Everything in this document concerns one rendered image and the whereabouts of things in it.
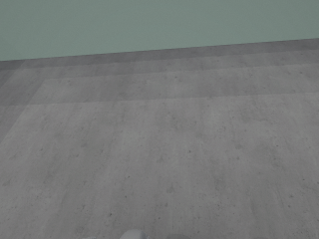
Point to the left robot thigh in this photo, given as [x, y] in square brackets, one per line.
[135, 234]

